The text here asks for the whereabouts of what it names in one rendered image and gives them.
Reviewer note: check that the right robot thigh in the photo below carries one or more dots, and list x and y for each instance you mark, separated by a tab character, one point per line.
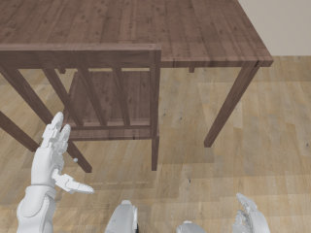
189	228

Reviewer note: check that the left robot forearm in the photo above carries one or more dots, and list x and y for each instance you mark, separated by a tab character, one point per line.
35	211

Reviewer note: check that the left robot thigh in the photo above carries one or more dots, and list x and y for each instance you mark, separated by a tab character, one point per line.
123	220

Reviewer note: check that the robot right hand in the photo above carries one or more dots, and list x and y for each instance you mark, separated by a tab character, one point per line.
254	220

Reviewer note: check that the chair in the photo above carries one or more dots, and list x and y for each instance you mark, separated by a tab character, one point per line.
100	105

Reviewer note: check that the table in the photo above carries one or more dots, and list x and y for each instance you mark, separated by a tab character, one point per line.
192	34

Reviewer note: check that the robot thigh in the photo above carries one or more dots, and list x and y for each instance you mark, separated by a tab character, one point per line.
123	220
189	228

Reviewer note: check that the robot left hand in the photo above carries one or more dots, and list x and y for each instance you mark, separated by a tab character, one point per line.
49	155

